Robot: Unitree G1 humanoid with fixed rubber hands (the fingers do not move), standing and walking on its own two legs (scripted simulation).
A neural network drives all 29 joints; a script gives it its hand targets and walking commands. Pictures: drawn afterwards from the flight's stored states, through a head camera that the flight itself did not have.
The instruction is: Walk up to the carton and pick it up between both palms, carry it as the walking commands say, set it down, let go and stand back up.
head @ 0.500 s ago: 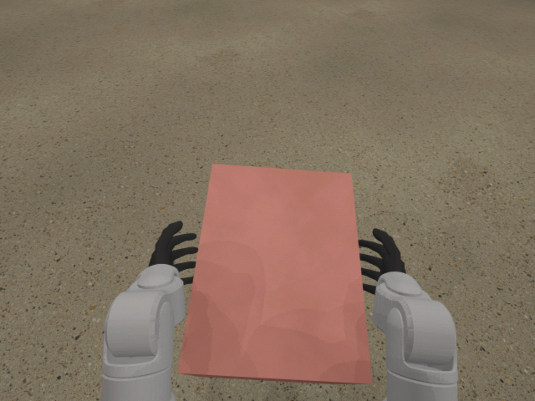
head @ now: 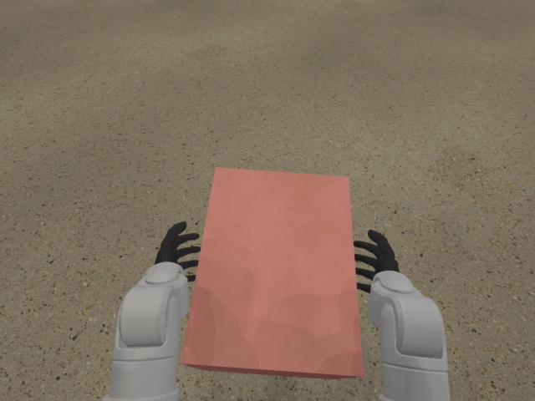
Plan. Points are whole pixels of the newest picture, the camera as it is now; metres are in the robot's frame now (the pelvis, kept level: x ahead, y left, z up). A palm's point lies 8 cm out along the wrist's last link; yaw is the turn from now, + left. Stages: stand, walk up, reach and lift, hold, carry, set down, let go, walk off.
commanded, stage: carry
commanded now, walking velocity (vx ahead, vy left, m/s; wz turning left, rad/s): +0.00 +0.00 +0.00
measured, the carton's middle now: (274, 275) +0.32 +0.00 -0.01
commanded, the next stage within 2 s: none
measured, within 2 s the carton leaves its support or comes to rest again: neither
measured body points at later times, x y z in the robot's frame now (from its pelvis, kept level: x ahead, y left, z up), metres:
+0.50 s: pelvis -0.03 +0.00 -0.02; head -0.03 +0.00 +0.43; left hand +0.22 +0.18 +0.07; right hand +0.24 -0.13 +0.06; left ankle +0.06 +0.11 -0.73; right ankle +0.07 -0.12 -0.73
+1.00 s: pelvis -0.18 -0.05 -0.01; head -0.16 -0.01 +0.43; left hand -0.05 +0.24 +0.05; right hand +0.13 -0.01 +0.05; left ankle -0.17 +0.10 -0.73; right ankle -0.06 -0.14 -0.68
